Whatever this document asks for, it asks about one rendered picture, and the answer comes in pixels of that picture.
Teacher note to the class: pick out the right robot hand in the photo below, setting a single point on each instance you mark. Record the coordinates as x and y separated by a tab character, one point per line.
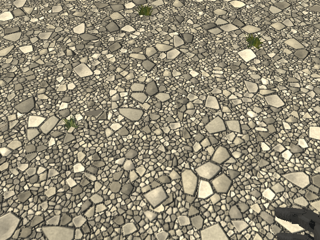
304	217

